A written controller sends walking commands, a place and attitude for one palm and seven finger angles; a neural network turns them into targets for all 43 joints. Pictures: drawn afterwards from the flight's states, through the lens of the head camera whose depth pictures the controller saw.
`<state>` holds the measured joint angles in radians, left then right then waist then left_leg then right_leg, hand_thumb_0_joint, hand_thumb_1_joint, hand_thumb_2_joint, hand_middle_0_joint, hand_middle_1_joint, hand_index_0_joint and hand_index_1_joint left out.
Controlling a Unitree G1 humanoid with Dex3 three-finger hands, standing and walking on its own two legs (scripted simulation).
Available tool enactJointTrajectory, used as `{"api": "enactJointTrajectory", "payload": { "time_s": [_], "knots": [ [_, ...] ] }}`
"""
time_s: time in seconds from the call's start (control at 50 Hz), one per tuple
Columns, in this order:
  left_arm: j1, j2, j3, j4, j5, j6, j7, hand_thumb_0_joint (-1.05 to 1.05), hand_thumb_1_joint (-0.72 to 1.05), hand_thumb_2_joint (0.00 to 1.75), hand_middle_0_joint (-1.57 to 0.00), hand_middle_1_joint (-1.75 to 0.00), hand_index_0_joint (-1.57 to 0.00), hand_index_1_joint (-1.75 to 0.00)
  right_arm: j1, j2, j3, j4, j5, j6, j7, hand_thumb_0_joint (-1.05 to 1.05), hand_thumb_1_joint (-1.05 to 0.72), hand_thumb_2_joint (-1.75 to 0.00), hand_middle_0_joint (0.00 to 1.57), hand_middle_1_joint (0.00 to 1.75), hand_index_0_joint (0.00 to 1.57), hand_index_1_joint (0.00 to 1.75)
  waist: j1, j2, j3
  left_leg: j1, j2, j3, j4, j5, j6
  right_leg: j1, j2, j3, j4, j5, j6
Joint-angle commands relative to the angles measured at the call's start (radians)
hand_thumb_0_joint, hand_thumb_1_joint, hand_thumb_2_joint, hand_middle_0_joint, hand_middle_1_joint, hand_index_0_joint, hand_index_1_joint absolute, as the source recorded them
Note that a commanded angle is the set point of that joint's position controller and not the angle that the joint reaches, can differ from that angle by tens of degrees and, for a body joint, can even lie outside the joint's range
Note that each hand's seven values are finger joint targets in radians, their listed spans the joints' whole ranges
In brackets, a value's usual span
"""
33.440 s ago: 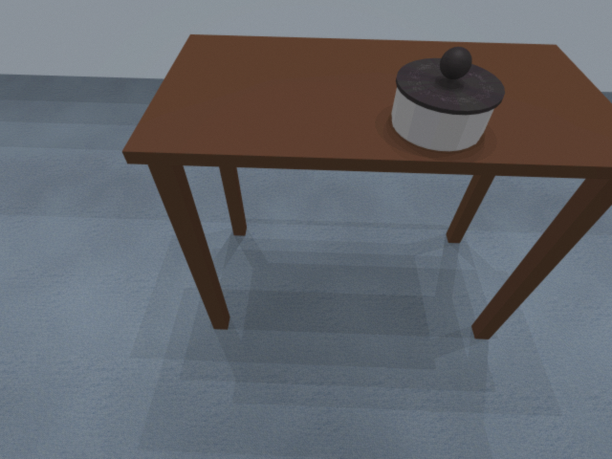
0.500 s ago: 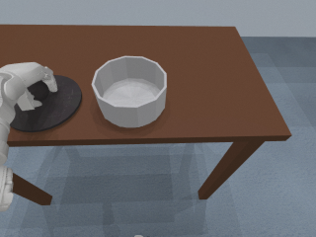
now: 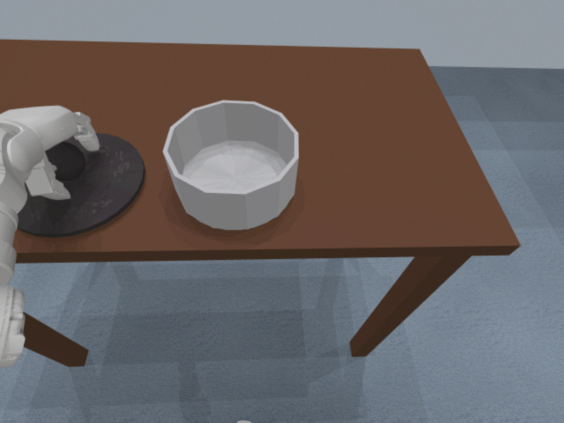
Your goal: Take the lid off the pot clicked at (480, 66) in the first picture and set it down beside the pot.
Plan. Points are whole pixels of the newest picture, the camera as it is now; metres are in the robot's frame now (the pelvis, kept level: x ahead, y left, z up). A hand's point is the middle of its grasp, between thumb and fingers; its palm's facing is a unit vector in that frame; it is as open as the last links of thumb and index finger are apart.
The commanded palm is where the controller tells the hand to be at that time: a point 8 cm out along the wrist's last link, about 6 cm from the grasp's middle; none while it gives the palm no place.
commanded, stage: open the fingers wide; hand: left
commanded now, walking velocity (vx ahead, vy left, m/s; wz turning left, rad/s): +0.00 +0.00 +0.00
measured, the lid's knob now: (63, 161) +0.45 +0.33 +0.10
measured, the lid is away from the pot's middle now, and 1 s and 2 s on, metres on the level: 0.24 0.24 0.24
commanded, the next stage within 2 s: raise the empty hand in 0.14 s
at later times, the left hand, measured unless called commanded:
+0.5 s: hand (42, 150) +0.43 +0.32 +0.14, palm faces -0.32 -0.09 -0.94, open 11.0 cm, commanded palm +0.42 +0.32 +0.21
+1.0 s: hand (17, 117) +0.43 +0.33 +0.19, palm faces -0.30 -0.11 -0.95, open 11.1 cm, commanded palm +0.42 +0.32 +0.26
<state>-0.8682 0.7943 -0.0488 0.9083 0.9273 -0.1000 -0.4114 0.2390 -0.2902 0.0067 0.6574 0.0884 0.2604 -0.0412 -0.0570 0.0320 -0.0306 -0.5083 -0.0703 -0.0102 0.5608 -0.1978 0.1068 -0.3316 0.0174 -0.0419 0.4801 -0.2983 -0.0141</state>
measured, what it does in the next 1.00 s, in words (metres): stands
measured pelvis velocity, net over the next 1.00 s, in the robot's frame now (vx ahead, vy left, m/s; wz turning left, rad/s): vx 0.00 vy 0.00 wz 0.01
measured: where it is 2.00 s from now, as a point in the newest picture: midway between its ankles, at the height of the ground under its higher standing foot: outside the picture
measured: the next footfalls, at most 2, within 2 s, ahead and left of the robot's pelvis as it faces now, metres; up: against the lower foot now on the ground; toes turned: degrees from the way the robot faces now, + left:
none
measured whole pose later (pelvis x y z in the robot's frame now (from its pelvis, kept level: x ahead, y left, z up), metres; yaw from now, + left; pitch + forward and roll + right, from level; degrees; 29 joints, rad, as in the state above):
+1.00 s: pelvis +0.00 +0.00 +0.00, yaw +1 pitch +7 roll -3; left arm -1.01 0.85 -0.07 0.87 0.91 0.01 -0.52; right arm 0.23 -0.30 0.02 0.65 0.10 0.26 -0.03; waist -0.06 0.04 -0.03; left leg -0.47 -0.08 -0.02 0.53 -0.18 0.11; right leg -0.29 0.01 -0.05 0.44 -0.28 0.00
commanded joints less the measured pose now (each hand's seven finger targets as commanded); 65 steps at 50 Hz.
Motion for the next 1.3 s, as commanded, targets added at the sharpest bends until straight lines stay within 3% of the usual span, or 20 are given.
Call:
{"api": "enactJointTrajectory", "payload": {
  "time_s": [0.0, 0.04, 0.1, 0.14, 0.18, 0.22, 0.34, 0.36, 0.44, 0.48, 0.54, 0.6, 0.72, 0.82, 0.92, 0.98, 1.02, 1.1, 1.18, 1.28],
  "knots": [
    [-0.399, 0.347, 0.147, -0.126, -0.028, -0.005, 0.032, 0.0, -0.12, 0.87, -0.46, -0.65, -0.46, -0.65, 0.032, -0.179, -0.056, -0.09, -0.009, -0.021, -0.015, 0.0, -0.9, -0.9, 0.2, 0.3, 0.2, 0.3, -0.012, 0.064, -0.378, 0.442, 0.036, -0.08, -0.022, 0.287, -0.03, -0.097, 0.069, -0.002, -0.057, 0.149, -0.045],
    [-0.441, 0.383, 0.162, -0.157, -0.026, -0.006, 0.033, 0.0, -0.12, 0.87, -0.46, -0.65, -0.46, -0.65, 0.031, -0.185, -0.055, -0.094, -0.009, -0.019, -0.016, 0.0, -0.9, -0.9, 0.2, 0.3, 0.2, 0.3, -0.006, 0.086, -0.401, 0.437, 0.035, -0.073, -0.019, 0.32, -0.032, -0.079, 0.064, -0.002, -0.048, 0.181, -0.048],
    [-0.502, 0.314, 0.097, -0.226, -0.008, -0.009, 0.035, 0.0, -0.12, 0.87, -0.46, -0.64, -0.46, -0.64, 0.035, -0.18, -0.064, -0.092, -0.009, -0.016, -0.012, 0.0, -0.9, -0.9, 0.2, 0.3, 0.2, 0.3, -0.025, 0.142, -0.416, 0.517, 0.052, -0.107, -0.019, 0.337, -0.045, -0.161, 0.071, -0.008, -0.054, 0.119, -0.045],
    [-0.459, 0.357, 0.141, -0.263, -0.009, -0.022, 0.04, 0.0, -0.12, 0.87, -0.46, -0.65, -0.46, -0.65, 0.038, -0.185, -0.068, -0.102, -0.014, -0.023, -0.011, 0.0, -0.9, -0.9, 0.2, 0.3, 0.2, 0.3, -0.011, 0.183, -0.446, 0.561, 0.057, -0.118, -0.006, 0.414, -0.057, -0.165, 0.074, -0.006, -0.052, 0.13, -0.051],
    [-0.368, 0.381, 0.191, -0.248, -0.031, -0.028, 0.036, 0.0, -0.12, 0.87, -0.46, -0.65, -0.46, -0.65, 0.036, -0.179, -0.065, -0.106, -0.011, -0.025, -0.007, 0.0, -0.9, -0.9, 0.2, 0.3, 0.2, 0.3, -0.003, 0.134, -0.467, 0.536, 0.052, -0.105, 0.008, 0.469, -0.046, -0.119, 0.071, -0.004, -0.047, 0.175, -0.045],
    [-0.316, 0.335, 0.163, -0.208, -0.05, -0.016, 0.027, 0.0, -0.12, 0.87, -0.46, -0.65, -0.46, -0.65, 0.04, -0.177, -0.065, -0.103, -0.008, -0.019, -0.001, 0.0, -0.9, -0.9, 0.2, 0.3, 0.2, 0.3, -0.01, 0.101, -0.433, 0.509, 0.051, -0.093, 0.01, 0.475, -0.041, -0.12, 0.07, -0.005, -0.044, 0.189, -0.037],
    [-0.48, 0.408, 0.186, -0.333, -0.024, 0.011, 0.037, 0.0, -0.12, 0.87, -0.46, -0.65, -0.46, -0.65, 0.016, -0.185, -0.065, -0.112, -0.011, -0.015, -0.003, 0.0, -0.9, -0.9, 0.2, 0.3, 0.2, 0.3, -0.007, 0.159, -0.449, 0.549, 0.056, -0.124, -0.016, 0.42, -0.054, -0.142, 0.071, -0.007, -0.06, 0.128, -0.048],
    [-0.493, 0.354, 0.142, -0.322, -0.028, 0.016, 0.032, 0.0, -0.12, 0.87, -0.46, -0.65, -0.46, -0.65, 0.011, -0.175, -0.062, -0.11, -0.008, -0.017, -0.004, 0.0, -0.9, -0.9, 0.2, 0.3, 0.2, 0.3, -0.021, 0.165, -0.426, 0.548, 0.057, -0.132, -0.025, 0.389, -0.055, -0.159, 0.071, -0.008, -0.066, 0.104, -0.045],
    [-0.392, 0.349, 0.157, -0.276, -0.044, 0.036, 0.018, 0.0, -0.12, 0.87, -0.46, -0.65, -0.46, -0.65, 0.014, -0.18, -0.064, -0.114, -0.007, -0.022, 0.0, 0.0, -0.9, -0.9, 0.2, 0.3, 0.2, 0.3, 0.002, 0.107, -0.428, 0.521, 0.05, -0.115, -0.034, 0.375, -0.048, -0.103, 0.067, -0.006, -0.068, 0.132, -0.046],
    [-0.367, 0.305, 0.112, -0.219, -0.043, 0.059, 0.004, 0.0, -0.12, 0.87, -0.46, -0.65, -0.46, -0.65, 0.001, -0.171, -0.054, -0.112, -0.001, -0.018, 0.004, 0.0, -0.9, -0.9, 0.2, 0.3, 0.2, 0.3, -0.008, 0.063, -0.378, 0.47, 0.045, -0.103, -0.039, 0.329, -0.04, -0.094, 0.067, -0.009, -0.07, 0.124, -0.04],
    [-0.503, 0.277, 0.048, -0.25, -0.03, 0.087, -0.011, 0.0, -0.12, 0.87, -0.46, -0.65, -0.46, -0.65, -0.011, -0.179, -0.056, -0.109, -0.002, -0.009, 0.002, 0.0, -0.9, -0.9, 0.2, 0.3, 0.2, 0.3, -0.022, 0.084, -0.34, 0.463, 0.042, -0.117, -0.072, 0.188, -0.046, -0.122, 0.064, -0.009, -0.08, 0.072, -0.046],
    [-0.577, 0.35, 0.1, -0.304, -0.025, 0.079, -0.015, 0.0, -0.12, 0.87, -0.46, -0.65, -0.46, -0.65, -0.019, -0.174, -0.051, -0.114, -0.004, -0.017, -0.006, 0.0, -0.9, -0.9, 0.2, 0.3, 0.2, 0.3, -0.013, 0.109, -0.389, 0.487, 0.035, -0.123, -0.08, 0.172, -0.04, -0.1, 0.068, -0.003, -0.089, 0.068, -0.051],
    [-0.55, 0.298, 0.055, -0.178, -0.029, 0.092, -0.036, 0.0, -0.12, 0.87, -0.46, -0.65, -0.46, -0.65, -0.016, -0.168, -0.042, -0.103, -0.001, -0.018, -0.009, 0.0, -0.9, -0.9, 0.2, 0.3, 0.2, 0.3, -0.014, 0.066, -0.312, 0.418, 0.03, -0.104, -0.098, 0.11, -0.036, -0.077, 0.066, -0.012, -0.096, 0.063, -0.052],
    [-0.624, 0.353, 0.086, -0.291, -0.011, 0.095, -0.043, 0.0, -0.12, 0.87, -0.46, -0.65, -0.46, -0.65, -0.02, -0.173, -0.049, -0.112, -0.006, -0.026, -0.003, 0.0, -0.9, -0.9, 0.2, 0.3, 0.2, 0.3, -0.009, 0.115, -0.415, 0.494, 0.03, -0.107, -0.075, 0.221, -0.036, -0.062, 0.066, -0.005, -0.095, 0.102, -0.052],
    [-0.582, 0.369, 0.095, -0.162, -0.028, 0.119, -0.071, 0.0, -0.12, 0.87, -0.46, -0.65, -0.46, -0.65, -0.007, -0.175, -0.041, -0.108, -0.001, -0.022, -0.003, 0.0, -0.9, -0.9, 0.2, 0.3, 0.2, 0.3, -0.014, 0.047, -0.342, 0.409, 0.022, -0.081, -0.078, 0.213, -0.027, -0.026, 0.065, -0.012, -0.097, 0.137, -0.044],
    [-0.666, 0.346, 0.063, -0.328, -0.009, 0.122, -0.068, 0.0, -0.12, 0.87, -0.46, -0.65, -0.46, -0.65, -0.023, -0.174, -0.052, -0.119, -0.003, -0.025, 0.008, 0.0, -0.9, -0.9, 0.2, 0.3, 0.2, 0.3, -0.012, 0.164, -0.425, 0.531, 0.037, -0.112, -0.059, 0.36, -0.043, -0.071, 0.068, -0.01, -0.089, 0.131, -0.049],
    [-0.632, 0.344, 0.074, -0.322, -0.01, 0.124, -0.071, 0.0, -0.12, 0.87, -0.46, -0.65, -0.46, -0.65, -0.014, -0.172, -0.053, -0.113, -0.004, -0.029, 0.009, 0.0, -0.9, -0.9, 0.2, 0.3, 0.2, 0.3, -0.017, 0.165, -0.409, 0.546, 0.044, -0.117, -0.058, 0.367, -0.046, -0.097, 0.072, -0.012, -0.099, 0.114, -0.047],
    [-0.577, 0.396, 0.121, -0.227, -0.031, 0.152, -0.089, 0.0, -0.12, 0.87, -0.46, -0.65, -0.46, -0.65, -0.003, -0.18, -0.043, -0.113, 0.002, -0.023, 0.008, 0.0, -0.9, -0.9, 0.2, 0.3, 0.2, 0.3, -0.008, 0.045, -0.383, 0.459, 0.032, -0.092, -0.069, 0.316, -0.032, -0.024, 0.065, -0.013, -0.097, 0.158, -0.039],
    [-0.693, 0.418, 0.125, -0.403, -0.007, 0.164, -0.086, 0.0, -0.12, 0.87, -0.46, -0.65, -0.46, -0.65, -0.021, -0.177, -0.053, -0.132, -0.004, -0.029, 0.015, 0.0, -0.9, -0.9, 0.2, 0.3, 0.2, 0.3, 0.0, 0.148, -0.499, 0.573, 0.039, -0.114, -0.045, 0.474, -0.04, -0.038, 0.068, -0.006, -0.09, 0.179, -0.042],
    [-0.567, 0.4, 0.129, -0.257, -0.024, 0.195, -0.105, 0.0, -0.12, 0.87, -0.46, -0.65, -0.46, -0.65, -0.013, -0.174, -0.043, -0.131, 0.003, -0.029, 0.015, 0.0, -0.9, -0.9, 0.2, 0.3, 0.2, 0.3, 0.003, 0.053, -0.382, 0.484, 0.038, -0.097, -0.063, 0.389, -0.035, -0.028, 0.065, -0.012, -0.098, 0.16, -0.036]
  ]
}}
